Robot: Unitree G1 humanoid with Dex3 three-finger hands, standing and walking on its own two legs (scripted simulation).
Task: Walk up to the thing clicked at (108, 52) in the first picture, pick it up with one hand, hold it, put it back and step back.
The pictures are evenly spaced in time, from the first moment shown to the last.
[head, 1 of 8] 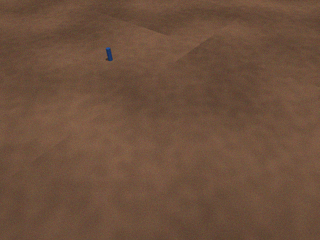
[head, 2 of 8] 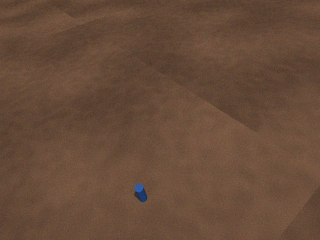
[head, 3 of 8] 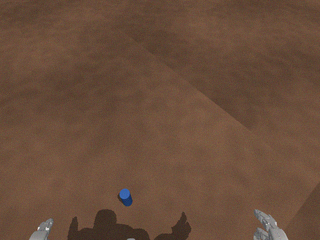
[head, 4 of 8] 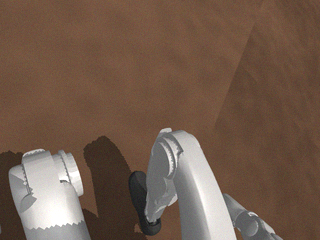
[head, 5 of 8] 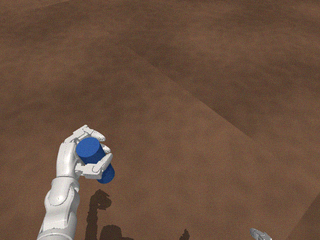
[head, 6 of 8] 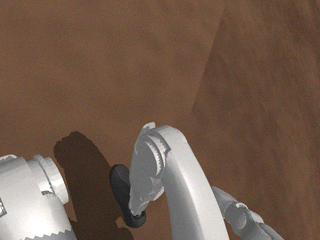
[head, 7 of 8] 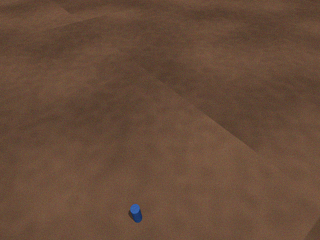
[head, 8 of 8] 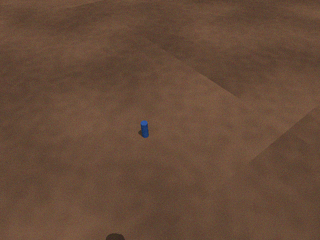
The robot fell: no
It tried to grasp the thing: yes
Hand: left
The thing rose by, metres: 0.68
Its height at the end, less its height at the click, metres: +0.00
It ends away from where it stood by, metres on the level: 0.01
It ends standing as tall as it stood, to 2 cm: yes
